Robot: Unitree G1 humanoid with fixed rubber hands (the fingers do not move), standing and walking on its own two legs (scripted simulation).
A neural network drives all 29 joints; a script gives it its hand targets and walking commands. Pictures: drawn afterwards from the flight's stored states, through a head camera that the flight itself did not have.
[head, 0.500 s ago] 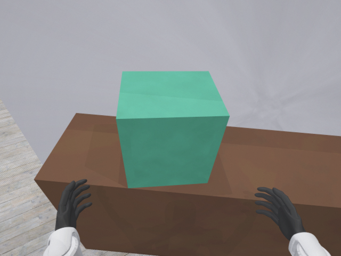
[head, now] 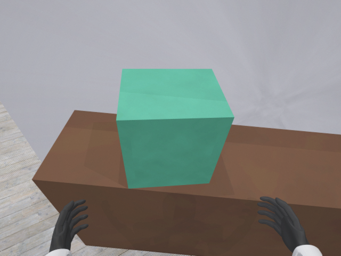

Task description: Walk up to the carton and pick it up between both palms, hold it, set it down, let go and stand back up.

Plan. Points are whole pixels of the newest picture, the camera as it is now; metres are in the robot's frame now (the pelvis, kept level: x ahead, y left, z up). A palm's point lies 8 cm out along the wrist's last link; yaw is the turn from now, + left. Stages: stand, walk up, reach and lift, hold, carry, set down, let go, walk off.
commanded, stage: set down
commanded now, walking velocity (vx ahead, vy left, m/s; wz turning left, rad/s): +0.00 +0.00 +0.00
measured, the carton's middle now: (169, 130) +0.44 +0.03 +0.04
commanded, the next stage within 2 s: let go in 1.62 s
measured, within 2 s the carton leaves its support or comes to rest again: neither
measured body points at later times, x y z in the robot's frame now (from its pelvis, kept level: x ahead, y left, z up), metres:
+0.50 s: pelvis +0.01 +0.00 +0.00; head +0.02 +0.01 +0.45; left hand +0.17 +0.25 -0.05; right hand +0.20 -0.25 -0.04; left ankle -0.01 +0.12 -0.75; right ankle -0.01 -0.10 -0.75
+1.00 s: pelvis +0.01 +0.00 +0.00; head +0.01 +0.01 +0.45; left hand +0.15 +0.25 -0.08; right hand +0.17 -0.24 -0.07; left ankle -0.01 +0.12 -0.75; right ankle -0.01 -0.10 -0.75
